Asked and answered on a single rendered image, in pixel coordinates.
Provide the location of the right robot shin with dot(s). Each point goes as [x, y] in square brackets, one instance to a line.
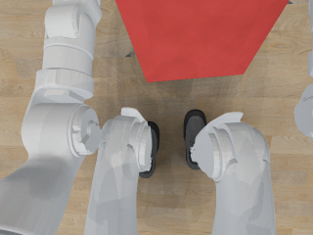
[196, 155]

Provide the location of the robot left upper arm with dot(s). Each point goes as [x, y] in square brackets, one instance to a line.
[57, 137]

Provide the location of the left robot forearm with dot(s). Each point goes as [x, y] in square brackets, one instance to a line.
[70, 34]

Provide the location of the carton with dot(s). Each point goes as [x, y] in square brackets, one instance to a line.
[186, 39]

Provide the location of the robot shin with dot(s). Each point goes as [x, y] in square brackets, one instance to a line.
[196, 155]
[128, 112]

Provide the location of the left robot shin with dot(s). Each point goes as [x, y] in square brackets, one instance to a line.
[128, 112]

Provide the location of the robot right upper arm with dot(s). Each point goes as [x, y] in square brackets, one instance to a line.
[303, 112]

